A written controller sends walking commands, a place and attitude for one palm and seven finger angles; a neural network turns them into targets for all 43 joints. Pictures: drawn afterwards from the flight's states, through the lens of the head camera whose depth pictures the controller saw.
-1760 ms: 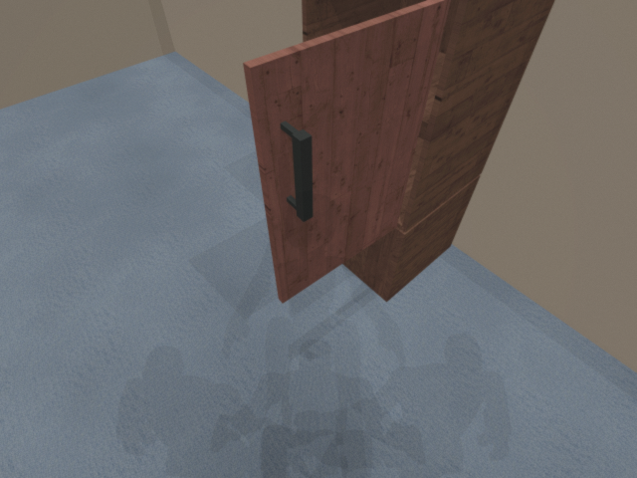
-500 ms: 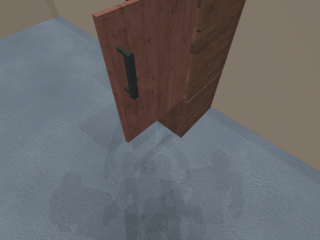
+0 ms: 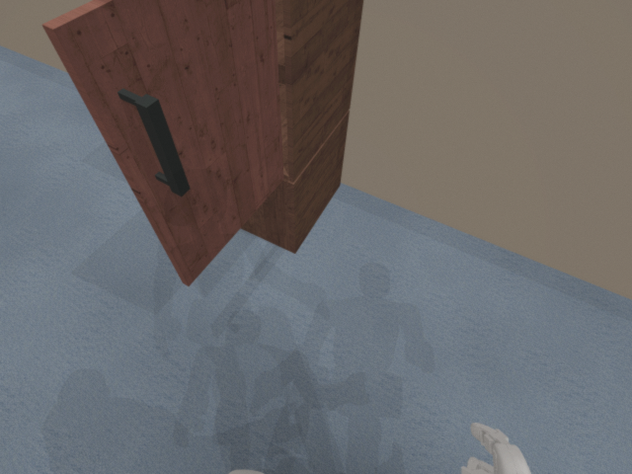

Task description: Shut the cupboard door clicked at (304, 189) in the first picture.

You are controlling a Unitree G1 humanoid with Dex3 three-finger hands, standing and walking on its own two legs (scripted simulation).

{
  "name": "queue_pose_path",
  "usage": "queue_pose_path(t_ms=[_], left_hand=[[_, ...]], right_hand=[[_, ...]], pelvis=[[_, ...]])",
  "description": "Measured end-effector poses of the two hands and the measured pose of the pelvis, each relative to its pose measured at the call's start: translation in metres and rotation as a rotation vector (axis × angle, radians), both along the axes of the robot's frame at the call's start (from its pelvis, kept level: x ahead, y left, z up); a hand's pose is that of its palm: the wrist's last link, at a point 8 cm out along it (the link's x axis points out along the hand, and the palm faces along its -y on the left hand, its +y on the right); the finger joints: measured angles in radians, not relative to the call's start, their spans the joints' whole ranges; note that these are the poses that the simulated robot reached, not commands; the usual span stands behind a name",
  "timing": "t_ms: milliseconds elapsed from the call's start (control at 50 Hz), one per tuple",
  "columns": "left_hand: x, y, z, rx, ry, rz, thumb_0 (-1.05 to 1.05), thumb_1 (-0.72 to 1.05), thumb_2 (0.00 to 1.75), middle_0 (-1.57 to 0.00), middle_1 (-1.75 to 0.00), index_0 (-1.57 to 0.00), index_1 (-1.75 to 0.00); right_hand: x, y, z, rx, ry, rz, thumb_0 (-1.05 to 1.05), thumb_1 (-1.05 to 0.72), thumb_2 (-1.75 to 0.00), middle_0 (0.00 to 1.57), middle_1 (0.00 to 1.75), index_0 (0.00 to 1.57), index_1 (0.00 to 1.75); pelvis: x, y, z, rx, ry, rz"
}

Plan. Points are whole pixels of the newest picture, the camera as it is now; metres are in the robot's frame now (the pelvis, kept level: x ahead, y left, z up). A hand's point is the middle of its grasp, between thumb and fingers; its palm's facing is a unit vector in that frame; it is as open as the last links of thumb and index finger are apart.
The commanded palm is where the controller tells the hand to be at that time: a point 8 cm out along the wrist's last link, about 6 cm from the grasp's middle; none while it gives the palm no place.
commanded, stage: walk to a spot facing it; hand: left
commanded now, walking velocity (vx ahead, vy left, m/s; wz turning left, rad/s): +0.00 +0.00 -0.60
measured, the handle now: (155, 146) +0.52 +0.30 +0.07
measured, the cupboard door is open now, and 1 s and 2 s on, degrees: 87 87 87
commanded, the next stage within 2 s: none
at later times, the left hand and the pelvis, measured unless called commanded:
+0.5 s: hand (210, 467) +0.13 +0.16 -0.17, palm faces -0.33 -0.91 -0.25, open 7.4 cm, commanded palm none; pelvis -0.02 -0.01 -0.01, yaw -19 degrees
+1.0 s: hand (308, 404) +0.23 +0.03 -0.16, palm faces -0.61 -0.76 -0.23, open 7.4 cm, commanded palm none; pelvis +0.02 -0.06 -0.01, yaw -38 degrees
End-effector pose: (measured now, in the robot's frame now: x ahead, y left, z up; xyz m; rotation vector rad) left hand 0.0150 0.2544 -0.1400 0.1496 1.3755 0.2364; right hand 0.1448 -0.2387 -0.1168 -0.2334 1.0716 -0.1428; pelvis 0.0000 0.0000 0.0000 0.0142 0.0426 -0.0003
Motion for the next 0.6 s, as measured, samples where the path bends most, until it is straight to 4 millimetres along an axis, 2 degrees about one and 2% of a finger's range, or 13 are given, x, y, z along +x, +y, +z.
queue_pose_path(t_ms=[60,140,240,300,360,440,520,600], left_hand=[[0.02,0.014,-0.006,-0.007,-0.037,-0.036,0.0,0.9,0.9,-0.2,-0.3,-0.2,-0.3],[0.054,0.02,0.003,-0.001,-0.113,-0.088,0.01,0.91,0.9,-0.2,-0.3,-0.2,-0.3],[0.094,0.006,0.013,0.008,-0.166,-0.21,0.0,0.91,0.9,-0.19,-0.3,-0.19,-0.3],[0.115,-0.008,0.009,0.034,-0.2,-0.298,0.0,0.91,0.9,-0.19,-0.3,-0.19,-0.3],[0.122,-0.022,0.006,0.049,-0.189,-0.353,0.0,0.91,0.9,-0.2,-0.3,-0.19,-0.3],[0.124,-0.037,0.005,0.027,-0.149,-0.416,0.0,0.91,0.9,-0.2,-0.3,-0.2,-0.3],[0.131,-0.047,-0.003,-0.022,-0.121,-0.475,0.0,0.91,0.9,-0.2,-0.3,-0.2,-0.3],[0.147,-0.054,-0.014,-0.07,-0.115,-0.518,0.0,0.9,0.9,-0.2,-0.3,-0.2,-0.3]], right_hand=[[-0.016,0.001,-0.001,-0.032,-0.006,-0.001,0.0,-0.91,-0.9,0.2,0.3,0.2,0.3],[-0.052,-0.003,0.002,-0.041,0.066,-0.016,0.0,-0.91,-0.9,0.21,0.3,0.21,0.3],[-0.097,-0.022,-0.007,-0.02,0.115,-0.124,0.0,-0.9,-0.9,0.21,0.3,0.21,0.3],[-0.123,-0.042,-0.024,-0.002,0.126,-0.205,0.0,-0.9,-0.9,0.21,0.3,0.21,0.3],[-0.145,-0.058,-0.031,-0.011,0.156,-0.28,0.01,-0.9,-0.9,0.21,0.3,0.21,0.3],[-0.164,-0.062,-0.018,-0.029,0.157,-0.353,0.01,-0.91,-0.9,0.2,0.3,0.2,0.3],[-0.178,-0.053,-0.007,-0.042,0.13,-0.414,0.01,-0.91,-0.9,0.2,0.3,0.2,0.3],[-0.201,-0.034,-0.006,-0.061,0.137,-0.453,0.0,-0.91,-0.9,0.2,0.3,0.2,0.3]], pelvis=[[-0.005,0.006,-0.005,-0.021,-0.009,-0.016],[-0.01,0.004,0.001,-0.038,-0.024,-0.054],[-0.011,-0.005,0.0,-0.058,-0.034,-0.138],[-0.01,-0.017,-0.015,-0.021,-0.03,-0.184],[-0.016,-0.018,-0.018,-0.029,-0.035,-0.233],[-0.019,-0.014,-0.01,-0.016,-0.035,-0.29],[-0.017,-0.006,-0.008,-0.008,-0.026,-0.346],[-0.014,0.003,-0.012,-0.034,-0.016,-0.396]])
